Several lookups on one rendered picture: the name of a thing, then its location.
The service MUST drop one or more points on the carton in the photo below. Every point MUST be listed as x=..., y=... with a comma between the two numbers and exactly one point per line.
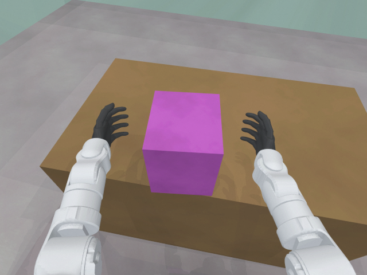
x=183, y=146

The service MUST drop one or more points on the left robot forearm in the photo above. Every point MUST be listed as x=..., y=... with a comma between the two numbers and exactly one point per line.
x=79, y=213

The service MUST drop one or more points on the left robot upper arm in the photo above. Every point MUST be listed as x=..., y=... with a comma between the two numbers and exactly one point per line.
x=76, y=255

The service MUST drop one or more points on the right robot upper arm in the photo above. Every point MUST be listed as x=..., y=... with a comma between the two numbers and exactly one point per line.
x=317, y=260

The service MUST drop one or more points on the right robot forearm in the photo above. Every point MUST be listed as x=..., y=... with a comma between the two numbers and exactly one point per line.
x=297, y=227

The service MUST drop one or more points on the robot left hand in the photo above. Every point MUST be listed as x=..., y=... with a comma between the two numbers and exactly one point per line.
x=104, y=128

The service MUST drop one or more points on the pedestal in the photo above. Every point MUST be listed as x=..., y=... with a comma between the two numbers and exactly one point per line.
x=320, y=131

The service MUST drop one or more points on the robot right hand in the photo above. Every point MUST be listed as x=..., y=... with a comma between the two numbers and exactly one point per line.
x=264, y=136

